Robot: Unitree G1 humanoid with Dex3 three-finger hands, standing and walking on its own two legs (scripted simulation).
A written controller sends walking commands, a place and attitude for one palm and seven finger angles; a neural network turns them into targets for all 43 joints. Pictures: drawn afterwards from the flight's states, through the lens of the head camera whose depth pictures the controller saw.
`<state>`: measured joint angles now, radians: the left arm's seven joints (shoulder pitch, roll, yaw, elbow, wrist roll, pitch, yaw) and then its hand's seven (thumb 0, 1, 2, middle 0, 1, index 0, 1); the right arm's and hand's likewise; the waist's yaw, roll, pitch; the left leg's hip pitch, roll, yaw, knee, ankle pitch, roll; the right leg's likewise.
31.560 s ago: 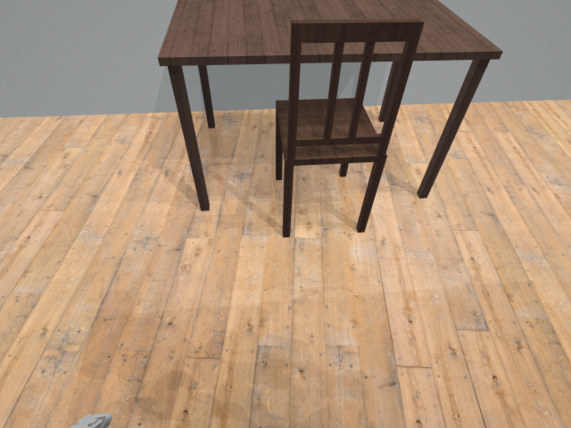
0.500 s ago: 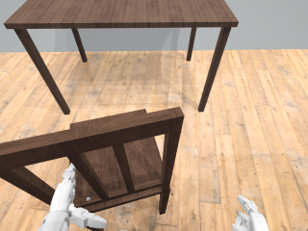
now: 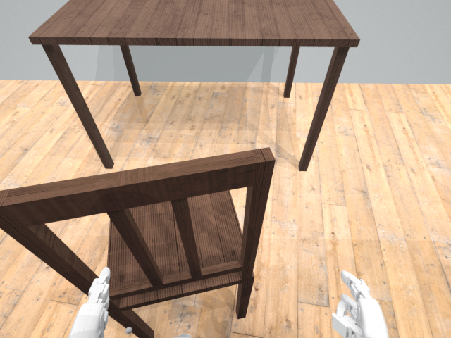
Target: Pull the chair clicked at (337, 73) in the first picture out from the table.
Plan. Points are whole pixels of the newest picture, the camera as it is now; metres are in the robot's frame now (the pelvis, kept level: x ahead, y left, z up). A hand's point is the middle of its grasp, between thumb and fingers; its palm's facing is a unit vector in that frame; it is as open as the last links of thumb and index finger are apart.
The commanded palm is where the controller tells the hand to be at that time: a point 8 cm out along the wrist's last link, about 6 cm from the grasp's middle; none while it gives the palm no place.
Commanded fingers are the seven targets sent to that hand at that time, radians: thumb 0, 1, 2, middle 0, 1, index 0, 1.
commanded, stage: draw the fingers out of the gap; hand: left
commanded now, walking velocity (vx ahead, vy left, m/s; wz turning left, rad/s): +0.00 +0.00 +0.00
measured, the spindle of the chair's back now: (141, 252) +0.28 +0.17 -0.01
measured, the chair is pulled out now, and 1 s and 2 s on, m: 0.61 0.61 0.61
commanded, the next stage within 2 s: draw the hand back to the body in 0.04 s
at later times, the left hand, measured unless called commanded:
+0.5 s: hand (106, 315) +0.16 +0.18 +0.05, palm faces -0.01 -0.99 -0.10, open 17.5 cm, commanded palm +0.11 +0.24 +0.07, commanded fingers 0.00 -0.55 0.20 0.00 0.00 0.00 0.00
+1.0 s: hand (69, 293) +0.18 +0.21 +0.11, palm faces +0.13 -0.91 -0.40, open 14.5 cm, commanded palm +0.14 +0.28 +0.17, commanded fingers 0.00 0.28 0.60 -0.12 -0.17 -0.12 -0.17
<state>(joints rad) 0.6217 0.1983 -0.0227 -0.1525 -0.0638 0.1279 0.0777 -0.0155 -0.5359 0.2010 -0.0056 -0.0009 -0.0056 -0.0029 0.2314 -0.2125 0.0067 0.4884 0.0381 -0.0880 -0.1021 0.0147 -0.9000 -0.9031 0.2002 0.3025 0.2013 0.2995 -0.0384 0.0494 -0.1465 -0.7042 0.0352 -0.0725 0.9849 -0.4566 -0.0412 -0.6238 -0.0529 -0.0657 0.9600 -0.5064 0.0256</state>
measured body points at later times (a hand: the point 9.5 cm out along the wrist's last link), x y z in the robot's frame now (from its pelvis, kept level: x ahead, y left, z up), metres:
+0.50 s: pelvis -0.01 +0.00 -0.02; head +0.02 +0.00 +0.43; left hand +0.16 +0.23 +0.06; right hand +0.17 -0.24 -0.10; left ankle +0.02 +0.14 -0.68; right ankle -0.02 -0.13 -0.68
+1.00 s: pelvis +0.02 +0.00 +0.04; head +0.01 -0.02 +0.49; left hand +0.16 +0.26 +0.13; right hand +0.20 -0.22 -0.03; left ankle +0.02 +0.14 -0.68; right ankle -0.02 -0.13 -0.68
